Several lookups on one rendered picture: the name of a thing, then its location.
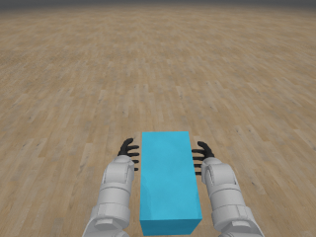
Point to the robot right hand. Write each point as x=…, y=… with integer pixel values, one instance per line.
x=206, y=151

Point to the right robot forearm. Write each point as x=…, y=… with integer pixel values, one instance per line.
x=229, y=211

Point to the robot left hand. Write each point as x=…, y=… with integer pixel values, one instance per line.
x=125, y=148

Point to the carton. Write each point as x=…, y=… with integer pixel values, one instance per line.
x=169, y=200

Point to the left robot forearm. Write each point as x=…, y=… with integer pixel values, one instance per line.
x=111, y=211

